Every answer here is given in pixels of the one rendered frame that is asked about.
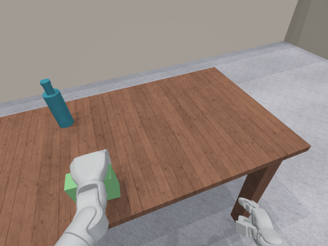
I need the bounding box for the robot right hand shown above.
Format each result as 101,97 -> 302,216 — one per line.
236,197 -> 274,244

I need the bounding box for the robot left forearm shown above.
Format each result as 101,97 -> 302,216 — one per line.
55,180 -> 109,246

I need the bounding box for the robot left hand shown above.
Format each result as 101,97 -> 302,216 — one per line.
70,149 -> 112,197

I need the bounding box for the table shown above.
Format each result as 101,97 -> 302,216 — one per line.
0,67 -> 311,246

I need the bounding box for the sponge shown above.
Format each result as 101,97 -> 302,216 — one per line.
64,163 -> 120,203

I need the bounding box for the robot right forearm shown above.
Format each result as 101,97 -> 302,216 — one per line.
257,228 -> 289,246

